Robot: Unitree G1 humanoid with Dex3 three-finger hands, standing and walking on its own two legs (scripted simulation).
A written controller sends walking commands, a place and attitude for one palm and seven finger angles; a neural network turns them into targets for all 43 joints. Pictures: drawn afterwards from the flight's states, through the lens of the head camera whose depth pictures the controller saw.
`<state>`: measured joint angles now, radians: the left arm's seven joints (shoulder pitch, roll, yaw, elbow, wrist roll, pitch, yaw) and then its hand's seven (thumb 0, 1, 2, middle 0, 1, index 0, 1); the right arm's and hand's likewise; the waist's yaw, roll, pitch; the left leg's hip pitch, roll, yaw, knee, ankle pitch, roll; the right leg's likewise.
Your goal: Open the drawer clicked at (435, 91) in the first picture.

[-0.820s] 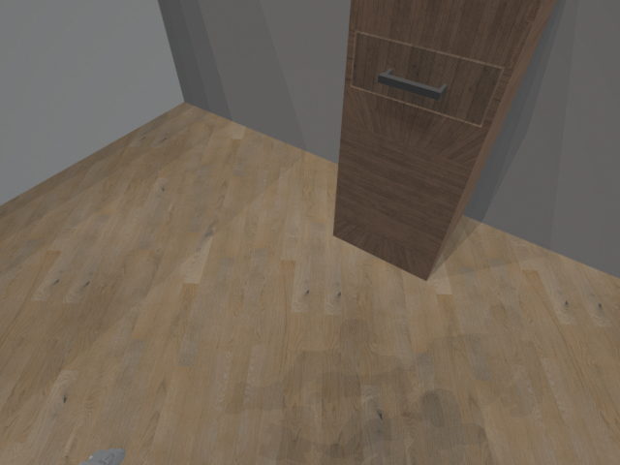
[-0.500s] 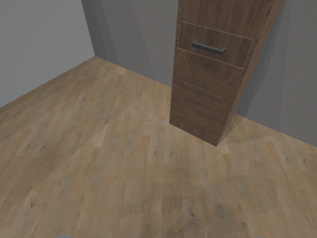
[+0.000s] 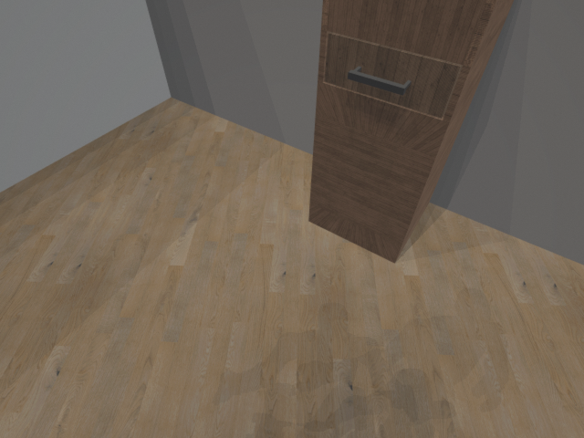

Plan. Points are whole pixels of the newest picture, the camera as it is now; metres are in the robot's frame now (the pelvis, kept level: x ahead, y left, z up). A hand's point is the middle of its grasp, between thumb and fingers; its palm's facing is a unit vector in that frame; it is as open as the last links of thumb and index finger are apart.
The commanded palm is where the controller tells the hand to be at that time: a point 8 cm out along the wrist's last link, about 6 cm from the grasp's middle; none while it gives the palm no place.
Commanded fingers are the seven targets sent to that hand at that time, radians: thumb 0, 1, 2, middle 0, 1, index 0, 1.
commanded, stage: look at it before walking up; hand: left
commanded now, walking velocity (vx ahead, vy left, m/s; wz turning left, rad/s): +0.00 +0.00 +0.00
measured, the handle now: (379, 79) +1.04 -0.20 +0.00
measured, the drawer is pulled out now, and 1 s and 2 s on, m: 0.00 0.00 0.00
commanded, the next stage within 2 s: walk to a spot facing it in 0.62 s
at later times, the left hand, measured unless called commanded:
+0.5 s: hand out of the picture +0.08 +0.25 -0.15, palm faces -0.03 -0.94 -0.34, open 7.3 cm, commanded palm none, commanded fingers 0.00 0.90 0.90 -0.20 -0.30 -0.20 -0.30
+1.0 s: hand out of the picture +0.04 +0.23 -0.18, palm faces +0.11 -0.97 -0.22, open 7.3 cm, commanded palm none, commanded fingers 0.00 0.90 0.90 -0.20 -0.30 -0.20 -0.30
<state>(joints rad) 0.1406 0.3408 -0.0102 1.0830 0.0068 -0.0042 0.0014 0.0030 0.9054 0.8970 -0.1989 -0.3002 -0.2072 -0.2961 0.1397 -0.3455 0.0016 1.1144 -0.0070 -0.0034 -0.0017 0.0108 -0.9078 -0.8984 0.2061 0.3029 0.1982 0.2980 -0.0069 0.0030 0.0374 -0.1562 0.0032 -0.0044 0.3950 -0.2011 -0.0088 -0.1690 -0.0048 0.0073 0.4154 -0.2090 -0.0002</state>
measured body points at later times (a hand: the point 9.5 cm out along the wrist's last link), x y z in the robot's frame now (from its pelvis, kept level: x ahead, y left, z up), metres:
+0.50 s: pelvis +0.00 +0.00 +0.00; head +0.01 +0.00 +0.45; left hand +0.08 +0.29 -0.13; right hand +0.08 -0.30 -0.13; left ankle +0.01 +0.13 -0.74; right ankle +0.01 -0.12 -0.74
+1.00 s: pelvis +0.04 +0.02 -0.01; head +0.04 +0.03 +0.44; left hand +0.04 +0.28 -0.16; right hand +0.08 -0.24 -0.15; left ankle +0.03 +0.12 -0.73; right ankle +0.01 -0.12 -0.74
